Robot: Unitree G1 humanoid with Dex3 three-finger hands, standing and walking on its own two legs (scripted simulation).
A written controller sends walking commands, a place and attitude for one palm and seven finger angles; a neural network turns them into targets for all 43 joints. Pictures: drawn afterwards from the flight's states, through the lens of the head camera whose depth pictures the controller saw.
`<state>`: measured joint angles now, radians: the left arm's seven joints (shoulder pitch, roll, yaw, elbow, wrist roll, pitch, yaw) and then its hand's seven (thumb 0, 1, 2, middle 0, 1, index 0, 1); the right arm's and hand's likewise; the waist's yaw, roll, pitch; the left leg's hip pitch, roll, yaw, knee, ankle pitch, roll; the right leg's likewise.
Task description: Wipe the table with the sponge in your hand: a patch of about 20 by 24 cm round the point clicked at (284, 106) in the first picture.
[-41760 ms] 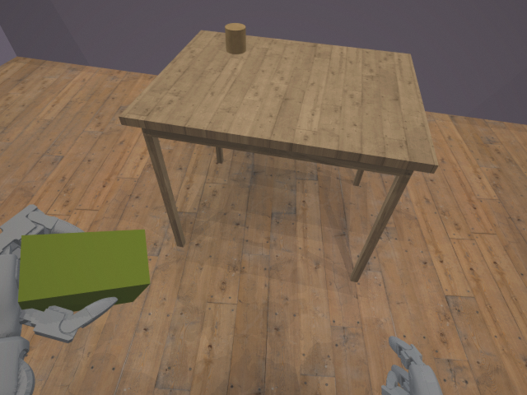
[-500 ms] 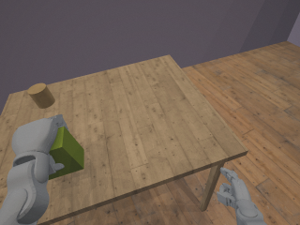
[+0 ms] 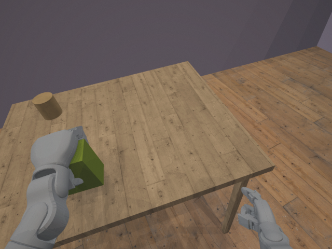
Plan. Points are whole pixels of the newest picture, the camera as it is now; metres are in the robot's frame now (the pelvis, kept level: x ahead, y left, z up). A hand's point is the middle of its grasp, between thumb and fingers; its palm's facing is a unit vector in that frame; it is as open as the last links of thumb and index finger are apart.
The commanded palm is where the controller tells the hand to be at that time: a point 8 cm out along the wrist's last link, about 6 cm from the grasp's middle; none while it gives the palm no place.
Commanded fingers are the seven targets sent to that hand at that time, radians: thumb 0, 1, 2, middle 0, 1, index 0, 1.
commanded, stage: move the sponge above the wiping area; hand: left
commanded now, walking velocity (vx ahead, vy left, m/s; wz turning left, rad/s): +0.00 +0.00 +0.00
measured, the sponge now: (77, 172) +0.25 +0.28 +0.06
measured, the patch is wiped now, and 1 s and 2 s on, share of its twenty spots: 0.00 0.00 0.00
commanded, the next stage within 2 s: lower the sponge onto the table in 1.98 s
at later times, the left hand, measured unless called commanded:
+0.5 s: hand (75, 164) +0.25 +0.27 +0.10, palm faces +0.06 -0.09 -0.99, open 10.0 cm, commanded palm +0.21 +0.26 +0.16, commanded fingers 0.00 0.10 1.30 -1.20 -1.60 -1.20 -1.60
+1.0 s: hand (80, 169) +0.25 +0.26 +0.08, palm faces +0.04 -0.10 -0.99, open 10.0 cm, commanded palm +0.21 +0.26 +0.14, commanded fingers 0.00 0.10 1.30 -1.20 -1.60 -1.20 -1.60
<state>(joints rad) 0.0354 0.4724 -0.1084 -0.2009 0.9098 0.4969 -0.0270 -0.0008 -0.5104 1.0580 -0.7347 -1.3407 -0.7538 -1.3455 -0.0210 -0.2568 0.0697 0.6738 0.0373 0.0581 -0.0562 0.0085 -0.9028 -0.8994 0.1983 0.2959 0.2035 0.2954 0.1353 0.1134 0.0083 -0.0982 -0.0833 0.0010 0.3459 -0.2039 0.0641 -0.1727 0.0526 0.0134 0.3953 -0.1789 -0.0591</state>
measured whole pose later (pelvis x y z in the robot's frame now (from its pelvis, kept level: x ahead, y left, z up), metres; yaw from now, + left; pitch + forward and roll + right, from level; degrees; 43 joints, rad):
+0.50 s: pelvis +0.01 -0.01 +0.00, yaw +0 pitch -2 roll +1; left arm 0.09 0.46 -0.10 -0.18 0.91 0.50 0.01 0.00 -0.51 1.06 -0.73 -1.34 -0.75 -1.35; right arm -0.01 -0.27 0.05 0.68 0.04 0.06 -0.05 0.01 -0.90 -0.90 0.20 0.30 0.20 0.30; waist 0.13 0.11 0.00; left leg -0.10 -0.07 0.00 0.36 -0.23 0.05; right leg -0.17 0.07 0.02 0.40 -0.19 -0.07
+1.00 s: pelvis +0.01 -0.01 +0.00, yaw +0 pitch -2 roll +1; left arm 0.10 0.43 -0.12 -0.13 0.92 0.49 0.05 0.00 -0.51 1.06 -0.73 -1.34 -0.75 -1.35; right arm 0.00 -0.26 0.05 0.69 0.04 0.05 -0.06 0.01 -0.90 -0.90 0.20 0.30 0.20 0.30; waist 0.12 0.10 -0.02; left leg -0.11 -0.06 0.00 0.37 -0.23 0.05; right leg -0.18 0.07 0.01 0.40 -0.19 -0.08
